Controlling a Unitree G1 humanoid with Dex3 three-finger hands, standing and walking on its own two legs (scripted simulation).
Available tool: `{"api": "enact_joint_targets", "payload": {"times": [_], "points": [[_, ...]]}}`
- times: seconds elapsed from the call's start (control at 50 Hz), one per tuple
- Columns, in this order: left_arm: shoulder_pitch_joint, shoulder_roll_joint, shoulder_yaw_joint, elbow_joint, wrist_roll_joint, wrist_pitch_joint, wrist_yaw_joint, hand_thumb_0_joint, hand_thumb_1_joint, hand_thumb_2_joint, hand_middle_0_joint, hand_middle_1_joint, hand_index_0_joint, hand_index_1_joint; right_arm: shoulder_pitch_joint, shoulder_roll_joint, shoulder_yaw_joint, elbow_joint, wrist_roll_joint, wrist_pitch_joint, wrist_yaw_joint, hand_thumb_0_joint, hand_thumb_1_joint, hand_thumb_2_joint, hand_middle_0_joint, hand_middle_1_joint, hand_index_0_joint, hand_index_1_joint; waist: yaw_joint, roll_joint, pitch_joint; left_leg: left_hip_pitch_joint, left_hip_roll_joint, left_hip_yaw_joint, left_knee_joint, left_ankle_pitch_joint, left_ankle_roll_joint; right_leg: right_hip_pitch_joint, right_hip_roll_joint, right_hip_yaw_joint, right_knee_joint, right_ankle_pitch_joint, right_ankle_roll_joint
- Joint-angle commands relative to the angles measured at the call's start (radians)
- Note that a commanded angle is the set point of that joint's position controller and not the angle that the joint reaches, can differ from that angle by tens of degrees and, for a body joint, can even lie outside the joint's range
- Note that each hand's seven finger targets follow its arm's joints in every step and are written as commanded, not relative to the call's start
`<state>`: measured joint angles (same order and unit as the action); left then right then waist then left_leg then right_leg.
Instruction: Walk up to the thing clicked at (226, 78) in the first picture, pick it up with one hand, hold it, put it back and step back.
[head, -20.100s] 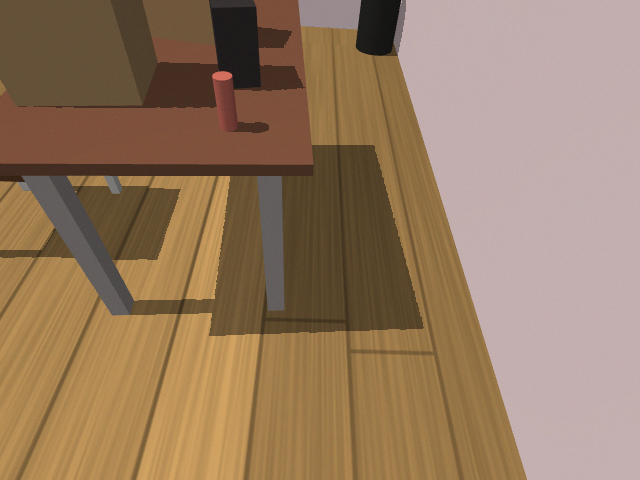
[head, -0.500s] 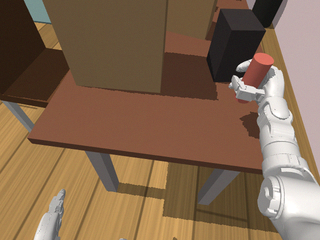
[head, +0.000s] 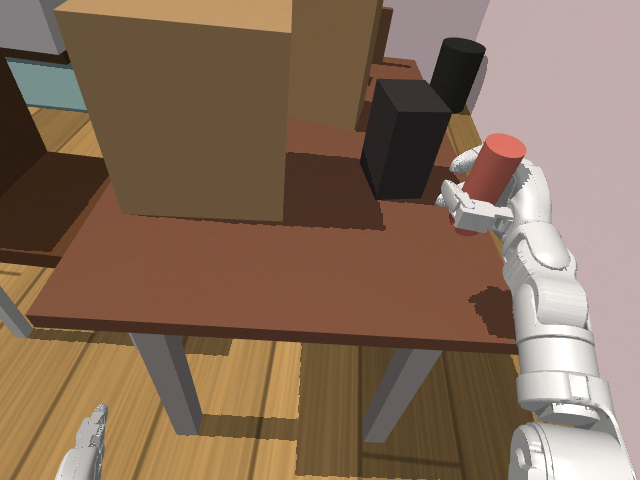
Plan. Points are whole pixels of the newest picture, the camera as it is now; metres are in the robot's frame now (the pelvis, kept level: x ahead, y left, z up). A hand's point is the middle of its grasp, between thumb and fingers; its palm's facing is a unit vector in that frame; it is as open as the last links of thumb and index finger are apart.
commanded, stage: lift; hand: right
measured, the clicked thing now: (482, 188) +0.40 -0.18 +0.21
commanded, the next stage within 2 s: hold in 0.68 s
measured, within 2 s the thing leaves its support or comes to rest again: neither
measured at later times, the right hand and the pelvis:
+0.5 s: hand (494, 200) +0.34 -0.16 +0.24, palm faces +0.06 +1.00 -0.04, open 5.3 cm; pelvis -0.02 +0.01 +0.01, yaw -1 degrees
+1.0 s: hand (514, 194) +0.33 -0.17 +0.26, palm faces +0.06 +1.00 -0.05, open 5.3 cm; pelvis -0.01 +0.01 +0.01, yaw -1 degrees
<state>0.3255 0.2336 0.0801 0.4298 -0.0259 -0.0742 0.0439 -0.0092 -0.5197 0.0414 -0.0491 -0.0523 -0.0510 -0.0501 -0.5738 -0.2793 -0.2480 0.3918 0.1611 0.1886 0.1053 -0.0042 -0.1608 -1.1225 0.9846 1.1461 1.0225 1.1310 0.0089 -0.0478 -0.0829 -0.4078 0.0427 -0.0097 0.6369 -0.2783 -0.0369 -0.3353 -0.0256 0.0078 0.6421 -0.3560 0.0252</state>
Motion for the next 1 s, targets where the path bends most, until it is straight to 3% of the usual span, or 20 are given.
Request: {"api": "enact_joint_targets", "payload": {"times": [0.0, 0.02, 0.06, 0.1, 0.14, 0.18, 0.24, 0.32, 0.36, 0.42, 0.5, 0.54, 0.58, 0.66, 0.72, 0.78, 0.82, 0.9, 0.92, 0.98], "points": [[-0.103, 0.114, 0.043, -0.154, -0.009, -0.071, -0.001, 0.0, -0.53, 0.041, -0.037, -0.047, -0.04, -0.043, -0.458, -0.198, -0.038, -0.347, 0.026, -0.013, -0.004, 0.0, -0.664, -1.257, 1.41, 1.395, 1.403, 1.395, 0.006, 0.036, -0.247, 0.142, -0.036, 0.062, -0.089, 0.202, 0.021, 0.09, 0.021, -0.023, -0.106, 0.228, -0.03], [-0.098, 0.127, 0.058, -0.143, -0.011, -0.073, 0.0, 0.0, -0.527, 0.04, -0.035, -0.047, -0.039, -0.042, -0.452, -0.19, -0.042, -0.338, 0.029, 0.001, -0.004, 0.0, -0.671, -1.255, 1.413, 1.395, 1.405, 1.395, 0.012, 0.051, -0.256, 0.144, -0.039, 0.063, -0.086, 0.216, 0.022, 0.106, 0.018, -0.021, -0.108, 0.246, -0.03], [-0.11, 0.101, 0.031, -0.126, -0.013, -0.081, -0.003, 0.0, -0.532, 0.042, -0.035, -0.047, -0.038, -0.043, -0.429, -0.181, -0.038, -0.358, 0.035, 0.024, 0.0, 0.0, -0.685, -1.262, 1.423, 1.403, 1.414, 1.403, 0.008, 0.052, -0.228, 0.145, -0.037, 0.064, -0.096, 0.196, 0.02, 0.1, 0.021, -0.022, -0.115, 0.224, -0.031], [-0.123, 0.152, 0.079, -0.098, -0.013, -0.086, 0.002, 0.0, -0.53, 0.04, -0.034, -0.045, -0.038, -0.041, -0.409, -0.207, -0.053, -0.369, 0.035, 0.052, 0.003, 0.0, -0.677, -1.266, 1.427, 1.41, 1.42, 1.41, 0.013, 0.028, -0.202, 0.131, -0.038, 0.065, -0.111, 0.152, 0.021, 0.097, 0.021, -0.019, -0.133, 0.178, -0.031], [-0.133, 0.126, 0.05, -0.093, -0.011, -0.096, -0.005, 0.0, -0.53, 0.038, -0.034, -0.045, -0.038, -0.04, -0.408, -0.199, -0.054, -0.412, 0.039, 0.072, 0.006, 0.0, -0.677, -1.257, 1.421, 1.401, 1.413, 1.401, 0.001, 0.042, -0.205, 0.148, -0.035, 0.064, -0.124, 0.123, 0.02, 0.097, 0.025, -0.022, -0.139, 0.147, -0.034], [-0.138, 0.131, 0.057, -0.095, -0.014, -0.105, -0.002, 0.0, -0.533, 0.04, -0.034, -0.044, -0.036, -0.04, -0.385, -0.198, -0.059, -0.43, 0.044, 0.096, 0.008, 0.0, -0.691, -1.265, 1.433, 1.41, 1.424, 1.41, 0.001, 0.047, -0.216, 0.155, -0.034, 0.065, -0.126, 0.143, 0.02, 0.114, 0.026, -0.02, -0.14, 0.166, -0.034], [-0.164, 0.159, 0.08, -0.1, -0.013, -0.122, -0.001, 0.0, -0.533, 0.04, -0.033, -0.042, -0.035, -0.039, -0.358, -0.229, -0.091, -0.445, 0.049, 0.126, 0.004, 0.0, -0.707, -1.264, 1.443, 1.413, 1.433, 1.413, -0.004, 0.068, -0.167, 0.15, -0.036, 0.07, -0.15, 0.054, 0.016, 0.085, 0.027, -0.015, -0.163, 0.077, -0.039], [-0.165, 0.104, 0.033, -0.065, -0.016, -0.131, -0.01, 0.0, -0.543, 0.046, -0.033, -0.041, -0.032, -0.042, -0.359, -0.208, -0.078, -0.517, 0.058, 0.155, 0.004, 0.0, -0.706, -1.264, 1.439, 1.41, 1.429, 1.41, -0.01, 0.061, -0.149, 0.15, -0.027, 0.058, -0.164, 0.037, 0.012, 0.079, 0.036, -0.023, -0.163, 0.068, -0.041], [-0.172, 0.153, 0.077, -0.086, -0.013, -0.14, -0.002, 0.0, -0.539, 0.043, -0.034, -0.041, -0.034, -0.04, -0.361, -0.226, -0.094, -0.524, 0.058, 0.169, 0.001, 0.0, -0.705, -1.259, 1.433, 1.404, 1.422, 1.404, 0.005, 0.087, -0.179, 0.162, -0.026, 0.054, -0.17, 0.044, 0.009, 0.101, 0.036, -0.024, -0.158, 0.081, -0.045], [-0.155, 0.117, 0.042, -0.048, -0.013, -0.145, -0.007, 0.0, -0.548, 0.049, -0.035, -0.041, -0.031, -0.044, -0.348, -0.223, -0.09, -0.555, 0.056, 0.195, 0.001, 0.0, -0.728, -1.266, 1.439, 1.408, 1.427, 1.408, -0.008, 0.056, -0.162, 0.16, -0.023, 0.055, -0.169, 0.051, 0.01, 0.096, 0.042, -0.024, -0.159, 0.086, -0.043], [-0.172, 0.161, 0.081, -0.043, -0.013, -0.154, -0.004, 0.0, -0.55, 0.049, -0.035, -0.037, -0.03, -0.041, -0.322, -0.213, -0.094, -0.54, 0.061, 0.23, 0.002, 0.0, -0.729, -1.251, 1.435, 1.396, 1.422, 1.396, -0.003, 0.076, -0.167, 0.16, -0.03, 0.066, -0.163, 0.108, 0.012, 0.122, 0.035, -0.015, -0.16, 0.138, -0.04], [-0.164, 0.111, 0.039, -0.012, -0.015, -0.157, -0.011, 0.0, -0.557, 0.055, -0.036, -0.04, -0.03, -0.045, -0.335, -0.208, -0.086, -0.566, 0.062, 0.239, 0.007, 0.0, -0.727, -1.264, 1.433, 1.403, 1.422, 1.403, -0.007, 0.037, -0.148, 0.154, -0.031, 0.066, -0.161, 0.108, 0.018, 0.119, 0.034, -0.014, -0.164, 0.14, -0.036], [-0.181, 0.154, 0.079, -0.042, -0.014, -0.167, -0.006, 0.0, -0.552, 0.052, -0.037, -0.04, -0.033, -0.044, -0.325, -0.218, -0.1, -0.548, 0.064, 0.245, 0.007, 0.0, -0.732, -1.274, 1.438, 1.411, 1.428, 1.411, -0.001, 0.061, -0.179, 0.175, -0.033, 0.069, -0.159, 0.128, 0.016, 0.132, 0.031, -0.008, -0.162, 0.158, -0.035], [-0.182, 0.11, 0.028, -0.034, -0.014, -0.171, -0.015, 0.0, -0.559, 0.056, -0.039, -0.04, -0.033, -0.046, -0.328, -0.216, -0.098, -0.59, 0.068, 0.26, 0.012, 0.0, -0.736, -1.288, 1.447, 1.423, 1.438, 1.423, -0.015, 0.042, -0.174, 0.184, -0.033, 0.071, -0.161, 0.124, 0.02, 0.127, 0.032, -0.009, -0.169, 0.163, -0.032], [-0.188, 0.154, 0.072, -0.045, -0.014, -0.179, -0.009, 0.0, -0.558, 0.058, -0.04, -0.043, -0.035, -0.048, -0.33, -0.241, -0.121, -0.616, 0.07, 0.265, 0.01, 0.0, -0.764, -1.281, 1.446, 1.413, 1.435, 1.413, -0.011, 0.054, -0.193, 0.186, -0.035, 0.075, -0.16, 0.119, 0.017, 0.137, 0.032, -0.007, -0.166, 0.158, -0.034], [-0.163, 0.119, 0.042, -0.033, -0.014, -0.18, -0.011, 0.0, -0.558, 0.056, -0.042, -0.044, -0.037, -0.049, -0.337, -0.228, -0.112, -0.645, 0.073, 0.273, 0.014, 0.0, -0.74, -1.274, 1.433, 1.404, 1.424, 1.404, -0.009, 0.048, -0.195, 0.189, -0.031, 0.071, -0.158, 0.14, 0.016, 0.142, 0.036, -0.012, -0.158, 0.18, -0.035], [-0.164, 0.149, 0.07, -0.006, -0.017, -0.176, -0.009, 0.0, -0.562, 0.059, -0.041, -0.043, -0.034, -0.05, -0.277, -0.231, -0.118, -0.58, 0.072, 0.298, 0.019, 0.0, -0.721, -1.286, 1.436, 1.417, 1.429, 1.417, -0.005, 0.06, -0.154, 0.17, -0.033, 0.075, -0.164, 0.139, 0.015, 0.133, 0.035, -0.009, -0.164, 0.179, -0.034], [-0.179, 0.143, 0.064, -0.003, -0.016, -0.181, -0.012, 0.0, -0.559, 0.056, -0.042, -0.043, -0.036, -0.049, -0.317, -0.238, -0.123, -0.634, 0.079, 0.31, 0.036, 0.0, -0.71, -1.267, 1.414, 1.394, 1.407, 1.394, -0.006, 0.065, -0.175, 0.182, -0.031, 0.077, -0.165, 0.144, 0.016, 0.144, 0.035, -0.007, -0.163, 0.185, -0.035], [-0.205, 0.129, 0.044, -0.018, -0.018, -0.183, -0.013, 0.0, -0.559, 0.057, -0.043, -0.043, -0.037, -0.049, -0.325, -0.247, -0.128, -0.656, 0.081, 0.314, 0.04, 0.0, -0.694, -1.268, 1.407, 1.392, 1.402, 1.392, -0.021, 0.061, -0.165, 0.185, -0.028, 0.076, -0.169, 0.129, 0.014, 0.13, 0.04, -0.008, -0.162, 0.173, -0.036], [-0.192, 0.159, 0.076, 0.021, -0.018, -0.182, -0.008, 0.0, -0.557, 0.056, -0.042, -0.044, -0.038, -0.049, -0.26, -0.254, -0.145, -0.596, 0.081, 0.335, 0.045, 0.0, -0.684, -1.266, 1.408, 1.393, 1.403, 1.393, -0.015, 0.066, -0.168, 0.184, -0.029, 0.075, -0.162, 0.158, 0.014, 0.141, 0.039, -0.008, -0.158, 0.196, -0.035]]}}
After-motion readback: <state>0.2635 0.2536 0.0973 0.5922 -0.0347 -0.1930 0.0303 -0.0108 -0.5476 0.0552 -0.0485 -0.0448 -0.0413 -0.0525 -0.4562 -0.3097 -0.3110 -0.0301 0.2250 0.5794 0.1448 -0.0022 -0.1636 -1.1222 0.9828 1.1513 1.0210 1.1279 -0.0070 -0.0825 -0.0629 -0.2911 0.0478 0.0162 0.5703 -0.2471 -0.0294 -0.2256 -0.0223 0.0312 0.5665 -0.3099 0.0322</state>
